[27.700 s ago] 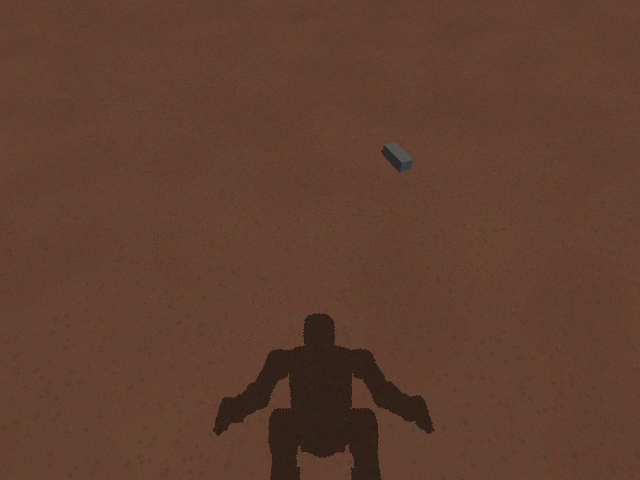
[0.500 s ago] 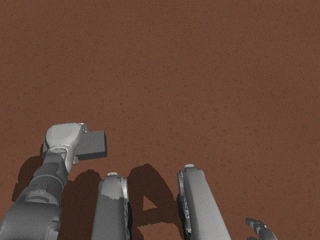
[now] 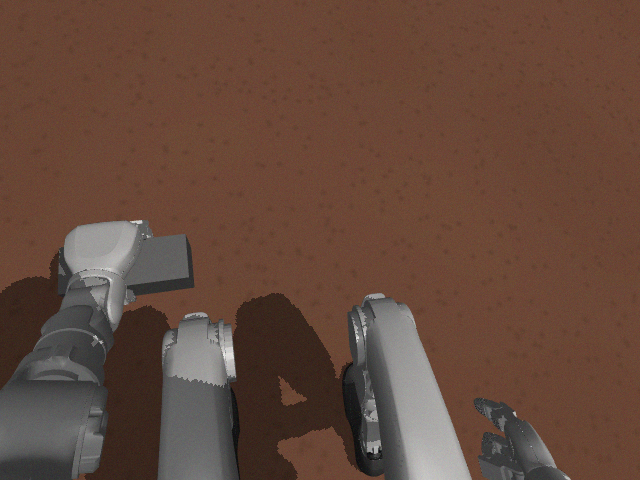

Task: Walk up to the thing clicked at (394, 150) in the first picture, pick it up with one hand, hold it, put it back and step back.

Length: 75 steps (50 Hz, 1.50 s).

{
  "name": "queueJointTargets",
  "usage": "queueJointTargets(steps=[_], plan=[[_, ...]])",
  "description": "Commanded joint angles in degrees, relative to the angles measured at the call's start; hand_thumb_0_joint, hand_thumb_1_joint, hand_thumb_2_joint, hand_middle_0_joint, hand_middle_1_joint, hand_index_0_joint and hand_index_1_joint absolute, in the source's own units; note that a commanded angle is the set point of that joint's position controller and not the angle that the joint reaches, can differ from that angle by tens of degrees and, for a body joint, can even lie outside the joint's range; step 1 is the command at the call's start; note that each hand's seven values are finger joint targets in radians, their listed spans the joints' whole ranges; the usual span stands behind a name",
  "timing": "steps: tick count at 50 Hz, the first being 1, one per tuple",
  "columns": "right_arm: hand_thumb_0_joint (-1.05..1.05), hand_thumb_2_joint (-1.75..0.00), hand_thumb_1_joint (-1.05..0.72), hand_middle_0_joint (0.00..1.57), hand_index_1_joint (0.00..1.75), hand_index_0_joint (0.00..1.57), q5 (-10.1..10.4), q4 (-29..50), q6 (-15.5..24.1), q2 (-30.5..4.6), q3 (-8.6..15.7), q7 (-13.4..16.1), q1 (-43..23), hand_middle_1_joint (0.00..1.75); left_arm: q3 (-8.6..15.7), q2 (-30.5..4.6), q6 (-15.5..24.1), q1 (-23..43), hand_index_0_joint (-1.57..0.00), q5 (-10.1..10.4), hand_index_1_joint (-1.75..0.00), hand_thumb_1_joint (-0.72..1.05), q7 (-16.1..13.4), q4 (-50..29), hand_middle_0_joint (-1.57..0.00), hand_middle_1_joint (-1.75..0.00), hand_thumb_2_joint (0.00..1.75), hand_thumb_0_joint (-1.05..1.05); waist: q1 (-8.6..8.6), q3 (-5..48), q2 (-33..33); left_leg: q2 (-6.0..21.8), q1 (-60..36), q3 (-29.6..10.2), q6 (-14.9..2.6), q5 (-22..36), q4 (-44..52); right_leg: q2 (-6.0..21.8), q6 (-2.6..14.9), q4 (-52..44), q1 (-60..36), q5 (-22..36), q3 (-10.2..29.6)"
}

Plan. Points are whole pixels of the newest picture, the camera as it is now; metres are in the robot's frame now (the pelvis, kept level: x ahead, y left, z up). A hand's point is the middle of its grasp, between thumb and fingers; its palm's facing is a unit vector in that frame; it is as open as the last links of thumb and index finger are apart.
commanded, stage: crouch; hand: left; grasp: from above
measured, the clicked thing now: (131, 268) +0.40 +0.24 -0.21
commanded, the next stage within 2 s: lower in 0.48 s
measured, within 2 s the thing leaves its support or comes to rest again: rests again in 1.86 s
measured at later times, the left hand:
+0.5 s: hand (134, 279) +0.39 +0.24 -0.23, palm faces -0.43 -0.04 -0.90, open 9.7 cm
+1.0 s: hand (149, 285) +0.39 +0.24 -0.29, palm faces -0.47 -0.07 -0.88, open 9.7 cm
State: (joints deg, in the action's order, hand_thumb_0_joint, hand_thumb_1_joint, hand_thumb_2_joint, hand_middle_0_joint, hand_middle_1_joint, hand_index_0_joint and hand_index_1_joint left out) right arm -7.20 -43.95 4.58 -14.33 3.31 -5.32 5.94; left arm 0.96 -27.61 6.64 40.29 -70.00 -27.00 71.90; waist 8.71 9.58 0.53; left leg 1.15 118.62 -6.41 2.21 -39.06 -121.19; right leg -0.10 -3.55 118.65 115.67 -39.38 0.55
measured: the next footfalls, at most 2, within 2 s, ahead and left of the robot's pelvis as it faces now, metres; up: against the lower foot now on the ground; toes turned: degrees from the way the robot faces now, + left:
none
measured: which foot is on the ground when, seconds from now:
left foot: down 0.00-1.00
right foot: down 0.00-1.00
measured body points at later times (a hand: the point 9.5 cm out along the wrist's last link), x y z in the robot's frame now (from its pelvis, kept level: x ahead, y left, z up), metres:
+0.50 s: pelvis -0.01 +0.00 -0.06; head +0.20 +0.04 +0.34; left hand +0.41 +0.24 -0.18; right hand +0.07 -0.28 -0.18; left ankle +0.08 +0.14 -0.39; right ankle +0.09 -0.14 -0.39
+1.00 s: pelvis -0.01 +0.00 -0.10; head +0.22 +0.04 +0.29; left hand +0.41 +0.24 -0.24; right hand +0.06 -0.29 -0.21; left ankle +0.08 +0.14 -0.39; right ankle +0.09 -0.14 -0.39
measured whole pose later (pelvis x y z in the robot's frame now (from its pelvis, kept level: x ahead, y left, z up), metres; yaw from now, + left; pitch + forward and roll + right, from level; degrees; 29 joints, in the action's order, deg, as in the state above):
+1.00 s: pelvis -0.01 +0.00 -0.10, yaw -1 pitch +33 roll -5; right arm -10.3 -47.7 6.1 -15.0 1.4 -9.0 5.7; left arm 5.1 -32.5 13.5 44.5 -74.0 -32.5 83.3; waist 11.6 4.0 -1.7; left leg -0.2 132.3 -9.1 3.7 -39.1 -138.7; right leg -1.8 -3.6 135.8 129.6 -39.1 0.4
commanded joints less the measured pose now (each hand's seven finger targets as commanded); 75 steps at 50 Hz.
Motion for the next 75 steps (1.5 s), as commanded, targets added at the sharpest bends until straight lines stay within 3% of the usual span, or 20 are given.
queueJointTargets(steps=[1, 22, 31, 33, 37, 42, 43, 45, 49, 53, 55, 57, 59, 60, 65, 68, 69, 71, 72, 75], plan=[[0.0, -0.9, -0.9, 0.2, 0.3, 0.2, 0.3, 1.83, 0.58, -11.5, 3.86, 0.2, 10.32, 0.3, 2.99, -12.92, 0.67, 15.37, -0.99, 0.11, -0.59, 0.58, -1.71, -7.24, -1.01, -0.57, 0.81, 0.0, 0.24, 34.76, 9.3, -1.36, -27.65, 5.52, -3.19, 10.12, 11.15, -1.11, 5.07, -11.95, -14.65, 12.58, -6.15], [0.0, -0.9, -0.9, 0.2, 0.3, 0.2, -0.58, 0.8, 0.88, -12.15, 3.05, -0.6, 9.97, 0.3, 4.97, -16.27, 2.62, 19.31, -0.96, -0.58, -0.58, 0.55, -4.59, -4.81, -0.98, -0.56, 0.78, 0.0, 0.86, 34.86, 9.74, -1.84, -18.29, 6.64, -3.58, 6.18, 3.47, -1.63, 5.07, -5.43, -10.09, 9.32, -6.31], [0.0, -0.9, -0.9, 0.2, 0.3, 0.2, -0.52, -0.23, 1.45, -12.8, 2.55, -0.99, 9.74, 0.3, 3.53, -15.18, 2.38, 19.67, -0.97, -0.46, -0.6, 0.54, -3.84, 0.36, -1.01, -0.56, 0.83, 0.0, 1.05, 32.22, 10.38, -2.0, -17.33, 6.33, -3.44, 5.32, 2.09, -1.93, 5.48, -2.93, -6.85, 8.29, -7.35], [0.0, -0.9, -0.9, 0.2, 0.3, 0.2, -0.68, -0.59, 1.61, -12.46, 2.02, -1.2, 9.6, 0.3, 1.88, -12.84, 2.57, 19.51, -0.99, -0.43, -0.58, 0.55, -3.62, 3.12, -1.02, -0.55, 0.82, 0.0, 1.66, 30.18, 9.04, -2.06, -15.71, 6.27, -3.49, 5.37, 1.17, -2.13, 5.41, -2.44, -6.06, 8.53, -7.45], [0.0, -0.9, -0.9, 0.2, 0.3, 0.2, -1.08, -1.23, 1.98, -13.16, 1.9, -1.7, 10.42, 0.3, 2.78, -14.9, 4.27, 21.38, -0.98, -0.81, -0.59, 0.55, -3.51, 3.49, -1.01, -0.56, 0.81, 0.0, 2.15, 30.64, 9.41, -2.17, -14.87, 6.12, -3.5, 6.6, -0.61, -2.11, 5.25, -0.78, -5.89, 9.62, -7.66], [0.0, -0.9, -0.9, 0.2, 0.3, 0.2, -1.86, -1.64, 2.07, -13.57, 2.07, -2.28, 10.08, 0.3, 5.39, -17.7, 6.72, 21.82, -1.0, -1.86, -0.64, 0.59, -5.54, 1.2, -1.02, -0.62, 0.82, 0.0, 2.1, 32.14, 10.14, -2.19, -14.08, 6.49, -3.35, 6.38, -2.24, -2.25, 5.08, 0.81, -6.23, 9.33, -7.65], [0.0, -0.9, -0.9, 0.2, 0.3, 0.2, -1.89, -1.47, 2.06, -13.68, 2.25, -2.31, 9.88, 0.3, 5.46, -16.32, 6.7, 19.62, -1.01, -2.08, -0.62, 0.6, -6.04, 2.93, -1.03, -0.6, 0.82, 0.0, 1.82, 32.77, 11.19, -2.13, -15.88, 6.27, -3.18, 6.87, -1.78, -2.22, 5.04, 1.42, -5.14, 9.46, -8.06], [0.0, -0.9, -0.9, 0.2, 0.3, 0.2, -2.52, -1.57, 2.21, -13.66, 1.99, -2.76, 9.29, 0.3, 5.09, -16.51, 7.03, 21.12, -1.01, -3.2, -0.63, 0.61, -7.14, 4.5, -1.03, -0.62, 0.81, 0.0, 2.89, 31.95, 11.96, -2.15, -15.44, 6.09, -3.05, 5.78, -2.61, -2.33, 5.23, 2.43, -3.65, 8.75, -8.48], [0.0, -0.9, -0.9, 0.2, 0.3, 0.2, -2.94, -1.96, 2.11, -14.22, 2.37, -3.04, 8.61, 0.3, 7.59, -18.69, 6.67, 20.73, -0.99, -3.54, -0.61, 0.58, -9.74, 2.85, -1.01, -0.59, 0.81, 0.0, 1.9, 33.28, 13.82, -2.08, -16.13, 6.42, -3.04, 6.75, -3.04, -2.29, 5.0, 2.82, -3.6, 9.69, -8.22], [0.0, -0.89, -0.89, 0.2, 0.3, 0.2, -3.3, -2.76, 2.1, -13.71, 2.15, -3.79, 8.32, 0.3, 6.71, -17.32, 5.92, 21.1, -0.98, -3.84, -0.58, 0.57, -11.17, 4.23, -1.01, -0.56, 0.83, 0.0, 2.87, 33.47, 14.47, -2.01, -15.49, 6.43, -3.03, 8.57, -4.25, -2.54, 4.9, 4.17, -3.54, 12.13, -8.19], [0.0, -0.89, -0.89, 0.2, 0.3, 0.2, -4.35, -3.4, 2.71, -13.58, 1.28, -4.48, 8.32, 0.3, 5.54, -16.05, 5.74, 23.38, -0.96, -4.07, -0.58, 0.56, -11.32, 8.79, -0.99, -0.56, 0.81, 0.0, 5.22, 30.36, 11.41, -2.04, -12.65, 6.2, -3.4, 7.64, -6.1, -2.55, 4.54, 4.08, -2.82, 11.67, -8.5], [0.0, -0.89, -0.89, 0.2, 0.3, 0.2, -4.71, -3.88, 3.03, -13.92, 0.8, -4.79, 9.1, 0.3, 6.4, -17.17, 5.79, 23.46, -0.94, -3.69, -0.58, 0.53, -11.59, 11.31, -0.96, -0.56, 0.8, 0.0, 5.52, 29.44, 10.85, -2.08, -11.58, 5.96, -3.53, 7.55, -6.6, -2.43, 4.41, 4.41, -3.51, 11.62, -8.62], [0.0, -0.89, -0.89, 0.2, 0.3, 0.2, -5.16, -4.54, 3.15, -14.77, 0.62, -5.02, 9.27, 0.3, 8.67, -20.0, 6.13, 22.69, -0.93, -3.41, -0.59, 0.51, -12.24, 11.6, -0.95, -0.57, 0.81, 0.0, 4.19, 30.01, 11.08, -2.05, -11.96, 5.69, -3.37, 8.29, -6.61, -2.48, 4.57, 5.07, -3.85, 11.88, -9.0], [0.0, -0.89, -0.89, 0.2, 0.3, 0.2, -5.66, -4.59, 3.38, -14.54, 0.32, -5.4, 9.65, 0.3, 8.33, -19.84, 6.55, 24.24, -0.94, -3.39, -0.61, 0.54, -12.29, 10.83, -0.95, -0.6, 0.81, 0.0, 5.17, 29.81, 11.43, -2.03, -11.66, 5.7, -3.42, 8.79, -7.45, -2.47, 4.43, 5.67, -4.44, 12.66, -9.21], [0.0, -0.89, -0.89, 0.2, 0.3, 0.2, -6.72, -4.54, 3.69, -14.55, -0.79, -6.59, 8.46, 0.3, 8.34, -19.32, 7.28, 21.26, -0.96, -3.8, -0.63, 0.57, -12.36, 16.9, -0.97, -0.62, 0.83, 0.0, 5.21, 29.88, 9.7, -2.25, -8.62, 5.82, -3.62, 8.97, -9.54, -2.93, 4.13, 6.11, -7.01, 13.52, -8.95], [0.0, -0.89, -0.89, 0.2, 0.3, 0.2, -7.66, -4.04, 4.05, -15.72, -1.08, -7.16, 8.45, 0.3, 10.06, -22.28, 7.87, 22.01, -1.0, -4.4, -0.62, 0.62, -12.88, 16.06, -1.01, -0.61, 0.83, 0.0, 5.4, 28.94, 11.2, -2.34, -8.27, 5.44, -3.57, 8.15, -10.0, -2.92, 4.19, 6.65, -6.67, 12.57, -9.53], [0.0, -0.89, -0.89, 0.2, 0.3, 0.2, -7.78, -4.26, 4.04, -15.24, -1.36, -7.48, 7.91, 0.3, 8.47, -20.89, 7.81, 21.52, -1.02, -4.71, -0.62, 0.64, -12.78, 17.8, -1.04, -0.6, 0.83, 0.0, 5.35, 28.33, 11.38, -2.34, -7.94, 5.36, -3.43, 6.65, -9.98, -3.23, 4.46, 6.7, -6.31, 10.81, -9.09], [0.0, -0.89, -0.89, 0.2, 0.3, 0.2, -8.22, -4.27, 4.16, -16.02, -1.21, -7.72, 7.89, 0.3, 10.32, -22.85, 8.34, 21.97, -1.03, -4.87, -0.6, 0.67, -13.75, 15.95, -1.04, -0.59, 0.81, 0.0, 5.48, 28.6, 11.91, -2.23, -8.47, 5.09, -3.31, 6.96, -10.05, -3.36, 4.37, 6.85, -5.96, 11.21, -9.88], [0.0, -0.89, -0.89, 0.2, 0.3, 0.2, -8.23, -4.24, 4.14, -16.0, -1.39, -7.82, 7.64, 0.3, 9.79, -21.02, 8.17, 19.59, -1.03, -4.46, -0.6, 0.66, -13.94, 17.01, -1.04, -0.59, 0.81, 0.0, 5.04, 28.7, 12.2, -2.4, -8.42, 4.93, -3.35, 6.88, -9.79, -3.39, 4.25, 6.8, -5.94, 11.1, -10.02], [0.0, -0.89, -0.89, 0.2, 0.3, 0.2, -9.07, -4.28, 5.07, -16.22, -1.73, -8.66, 7.02, 0.3, 8.18, -20.82, 8.7, 22.29, -1.06, -5.33, -0.6, 0.7, -14.55, 16.9, -1.07, -0.59, 0.82, 0.0, 6.74, 27.24, 13.82, -2.22, -9.91, 4.61, -3.12, 6.88, -10.55, -3.39, 4.09, 8.3, -3.8, 11.43, -10.96]])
